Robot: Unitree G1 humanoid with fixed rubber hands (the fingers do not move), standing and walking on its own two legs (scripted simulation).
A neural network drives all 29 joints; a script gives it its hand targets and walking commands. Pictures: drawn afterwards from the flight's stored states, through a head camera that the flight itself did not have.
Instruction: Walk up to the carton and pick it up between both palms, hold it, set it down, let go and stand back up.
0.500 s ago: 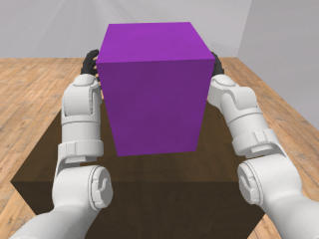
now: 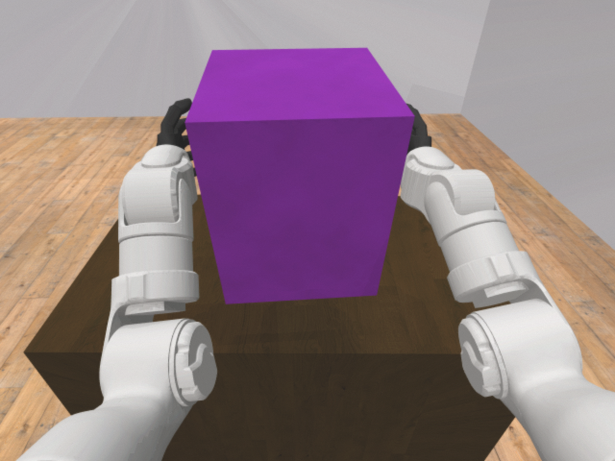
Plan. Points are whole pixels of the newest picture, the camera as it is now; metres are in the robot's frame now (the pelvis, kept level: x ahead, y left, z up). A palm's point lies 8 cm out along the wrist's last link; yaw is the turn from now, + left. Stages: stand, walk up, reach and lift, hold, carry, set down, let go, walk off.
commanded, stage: hold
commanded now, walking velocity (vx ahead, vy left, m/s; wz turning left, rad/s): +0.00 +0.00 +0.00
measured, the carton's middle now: (296, 175) +0.39 +0.00 +0.25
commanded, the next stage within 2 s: none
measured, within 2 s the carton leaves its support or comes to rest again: neither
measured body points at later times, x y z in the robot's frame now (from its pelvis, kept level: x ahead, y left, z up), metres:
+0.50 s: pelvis +0.00 +0.00 +0.00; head -0.09 +0.02 +0.44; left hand +0.39 +0.15 +0.29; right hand +0.38 -0.14 +0.28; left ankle +0.02 +0.12 -0.75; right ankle +0.01 -0.13 -0.75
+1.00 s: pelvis +0.00 +0.00 +0.00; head -0.09 +0.02 +0.44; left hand +0.39 +0.15 +0.28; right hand +0.38 -0.15 +0.27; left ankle +0.02 +0.12 -0.75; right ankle +0.01 -0.13 -0.75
